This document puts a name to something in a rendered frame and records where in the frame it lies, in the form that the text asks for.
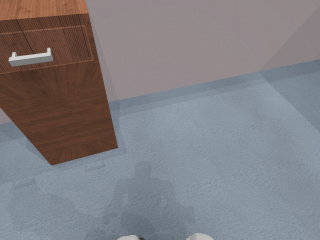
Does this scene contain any drawer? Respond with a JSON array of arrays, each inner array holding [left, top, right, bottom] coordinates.
[[0, 25, 92, 73]]

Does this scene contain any handle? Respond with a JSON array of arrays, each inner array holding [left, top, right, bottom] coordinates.
[[8, 47, 53, 67]]

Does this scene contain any cabinet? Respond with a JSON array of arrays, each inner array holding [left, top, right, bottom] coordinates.
[[0, 0, 118, 166]]

